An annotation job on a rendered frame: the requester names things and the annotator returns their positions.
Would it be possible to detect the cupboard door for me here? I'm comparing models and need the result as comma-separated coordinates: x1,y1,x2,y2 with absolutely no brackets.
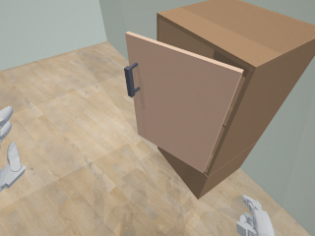
125,31,244,173

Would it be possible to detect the right robot hand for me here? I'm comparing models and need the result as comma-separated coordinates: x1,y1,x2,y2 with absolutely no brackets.
236,195,276,236

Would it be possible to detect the left robot hand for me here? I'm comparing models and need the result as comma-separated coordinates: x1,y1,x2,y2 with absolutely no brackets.
0,106,26,192

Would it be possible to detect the handle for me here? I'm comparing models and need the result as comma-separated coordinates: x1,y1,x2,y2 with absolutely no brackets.
124,62,140,97

